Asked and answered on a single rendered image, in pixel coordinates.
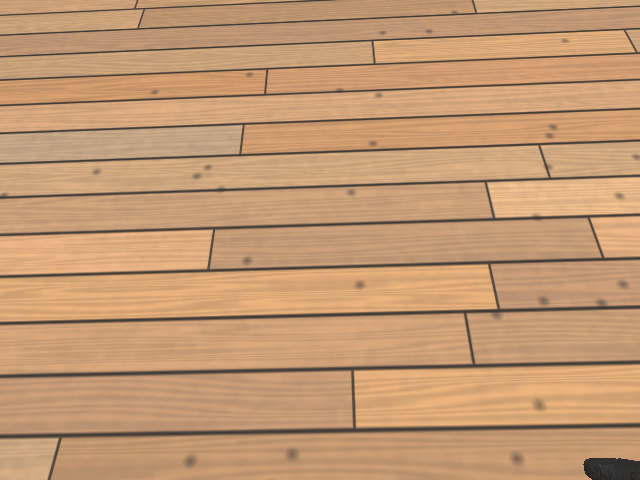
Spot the right robot hand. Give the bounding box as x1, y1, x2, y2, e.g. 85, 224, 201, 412
583, 458, 640, 480

